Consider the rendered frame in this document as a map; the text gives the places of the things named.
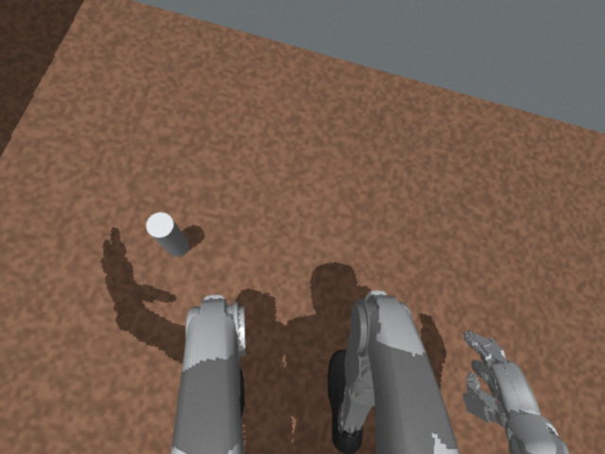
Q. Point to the right robot hand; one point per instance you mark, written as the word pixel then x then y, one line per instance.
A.
pixel 506 382

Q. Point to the right robot arm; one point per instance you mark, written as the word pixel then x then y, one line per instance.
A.
pixel 533 434

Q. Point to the right robot foot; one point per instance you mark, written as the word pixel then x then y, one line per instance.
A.
pixel 345 442

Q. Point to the can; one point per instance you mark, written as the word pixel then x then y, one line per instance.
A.
pixel 166 232

